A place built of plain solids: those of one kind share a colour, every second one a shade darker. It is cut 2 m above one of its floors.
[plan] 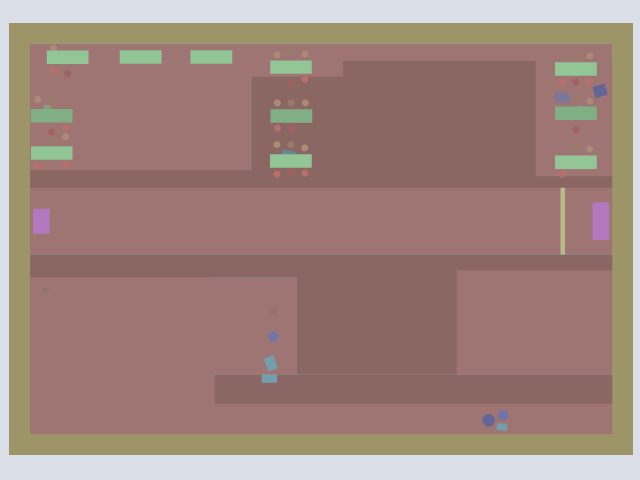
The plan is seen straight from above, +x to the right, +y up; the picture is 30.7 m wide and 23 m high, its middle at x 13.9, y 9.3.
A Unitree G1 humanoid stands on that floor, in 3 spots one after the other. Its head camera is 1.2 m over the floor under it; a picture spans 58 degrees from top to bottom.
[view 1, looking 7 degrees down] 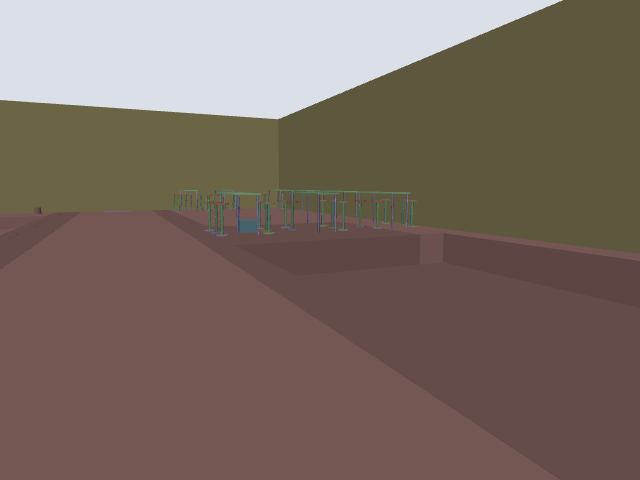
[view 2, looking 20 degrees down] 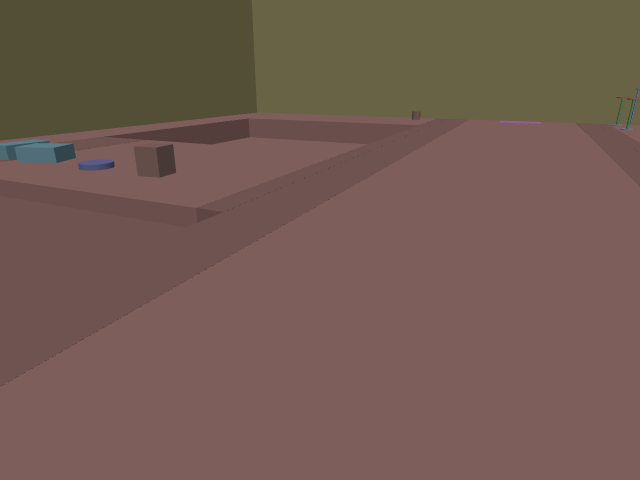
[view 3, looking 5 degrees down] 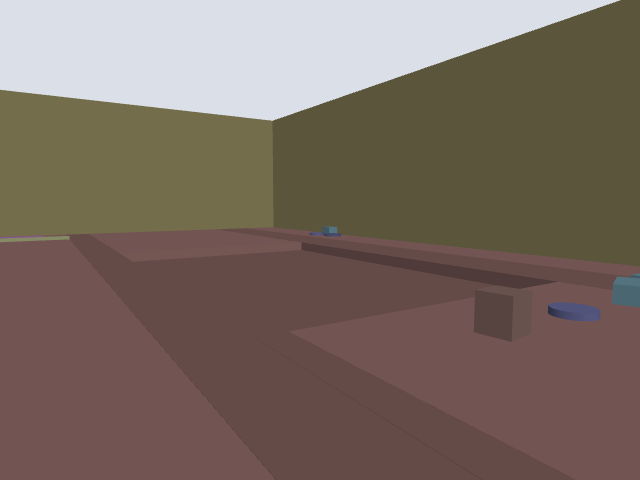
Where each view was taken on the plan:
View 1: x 23.82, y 10.20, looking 155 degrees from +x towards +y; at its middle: floor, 9.85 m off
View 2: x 16.12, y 10.45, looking -155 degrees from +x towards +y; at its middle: floor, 3.51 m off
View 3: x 9.33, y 9.41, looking -33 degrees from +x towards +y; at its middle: floor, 13.78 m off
